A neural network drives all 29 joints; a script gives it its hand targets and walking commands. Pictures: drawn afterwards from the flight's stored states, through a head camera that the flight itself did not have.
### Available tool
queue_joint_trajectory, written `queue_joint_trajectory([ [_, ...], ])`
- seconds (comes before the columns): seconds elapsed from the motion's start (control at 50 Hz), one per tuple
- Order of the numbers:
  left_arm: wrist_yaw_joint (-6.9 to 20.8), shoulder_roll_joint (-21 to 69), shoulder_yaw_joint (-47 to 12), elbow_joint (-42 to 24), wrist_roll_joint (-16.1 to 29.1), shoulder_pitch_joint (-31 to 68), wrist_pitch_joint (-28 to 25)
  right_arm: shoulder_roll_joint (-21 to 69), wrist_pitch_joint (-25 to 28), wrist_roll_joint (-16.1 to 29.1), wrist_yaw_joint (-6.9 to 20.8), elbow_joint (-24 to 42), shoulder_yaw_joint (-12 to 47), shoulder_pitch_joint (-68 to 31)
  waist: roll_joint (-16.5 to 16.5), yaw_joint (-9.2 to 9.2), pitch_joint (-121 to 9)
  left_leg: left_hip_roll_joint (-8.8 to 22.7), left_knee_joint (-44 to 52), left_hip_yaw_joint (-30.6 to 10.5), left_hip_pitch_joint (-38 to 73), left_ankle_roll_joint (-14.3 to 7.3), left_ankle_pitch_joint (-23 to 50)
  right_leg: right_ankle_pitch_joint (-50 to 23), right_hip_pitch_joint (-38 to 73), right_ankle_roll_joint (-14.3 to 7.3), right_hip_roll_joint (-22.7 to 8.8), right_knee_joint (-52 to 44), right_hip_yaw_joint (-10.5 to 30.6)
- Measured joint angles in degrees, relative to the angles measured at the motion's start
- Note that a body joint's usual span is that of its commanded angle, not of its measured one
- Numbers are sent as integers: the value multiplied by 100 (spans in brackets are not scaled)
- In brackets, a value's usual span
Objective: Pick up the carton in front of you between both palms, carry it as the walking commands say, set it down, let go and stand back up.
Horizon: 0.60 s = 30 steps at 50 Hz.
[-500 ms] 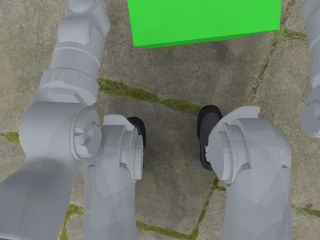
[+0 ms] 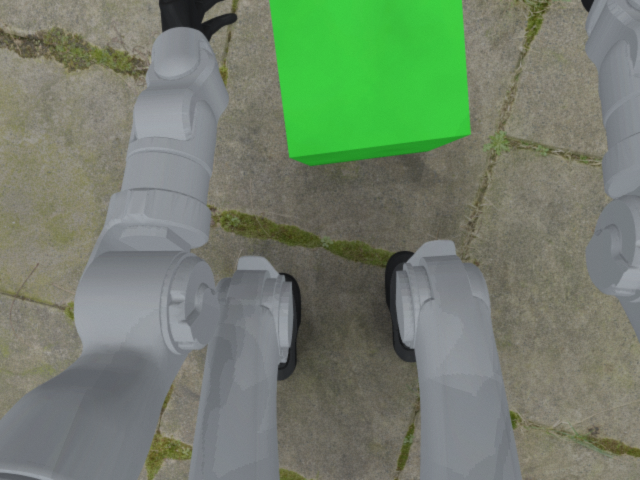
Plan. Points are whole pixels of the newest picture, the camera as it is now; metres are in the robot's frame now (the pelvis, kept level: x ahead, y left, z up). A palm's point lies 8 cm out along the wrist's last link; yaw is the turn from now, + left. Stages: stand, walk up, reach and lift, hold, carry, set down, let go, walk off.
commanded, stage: set down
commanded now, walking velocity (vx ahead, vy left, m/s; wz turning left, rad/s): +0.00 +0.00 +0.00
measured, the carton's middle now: (365, 84) +0.53 -0.08 -0.33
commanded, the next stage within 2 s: let go in 0.62 s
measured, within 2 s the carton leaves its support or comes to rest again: neither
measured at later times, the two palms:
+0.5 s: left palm out of the picture +0.55 +0.10 +0.03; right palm out of the picture +0.55 -0.30 +0.03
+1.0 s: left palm out of the picture +0.46 +0.14 +0.14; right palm out of the picture +0.44 -0.29 +0.13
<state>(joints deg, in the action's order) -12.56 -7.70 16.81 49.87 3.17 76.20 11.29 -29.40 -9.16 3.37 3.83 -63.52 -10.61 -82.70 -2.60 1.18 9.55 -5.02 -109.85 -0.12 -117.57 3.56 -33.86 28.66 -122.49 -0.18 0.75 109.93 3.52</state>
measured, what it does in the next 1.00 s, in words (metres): rises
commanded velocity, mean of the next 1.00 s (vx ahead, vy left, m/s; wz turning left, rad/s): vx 0.00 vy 0.00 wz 0.00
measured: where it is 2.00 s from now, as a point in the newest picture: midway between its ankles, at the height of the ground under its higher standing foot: (343, 334)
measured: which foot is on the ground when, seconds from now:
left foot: down 0.00-1.00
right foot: down 0.00-1.00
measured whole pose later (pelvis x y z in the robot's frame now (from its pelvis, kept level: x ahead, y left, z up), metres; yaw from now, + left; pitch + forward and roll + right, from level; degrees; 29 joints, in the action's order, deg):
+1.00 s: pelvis +0.07 -0.01 +0.25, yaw -4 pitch +37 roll +2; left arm -2.2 -6.1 11.7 32.1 -4.6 32.2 8.1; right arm -16.4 -7.1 -5.0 4.5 -39.3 -15.4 -38.1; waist -1.6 0.2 -1.9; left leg -1.3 -51.0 -2.7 -68.5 2.3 -19.1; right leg 15.1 -72.3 -0.9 1.8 51.0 2.4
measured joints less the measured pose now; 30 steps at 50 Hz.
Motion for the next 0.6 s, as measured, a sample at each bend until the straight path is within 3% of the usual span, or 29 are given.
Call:
queue_joint_trajectory([
  [0.32,75,57,5,-934,-32,-677,295,113,-332,-227,110,778,-241,498,75,-86,-565,117,1649,-92,890,4,374,-328,900,-62,42,-1616,-49],
  [0.6,315,242,224,-1044,-337,-1305,181,408,-223,-598,262,788,-572,994,117,-147,-974,212,3510,-156,2257,-18,899,-791,2292,-86,58,-3445,-62],
])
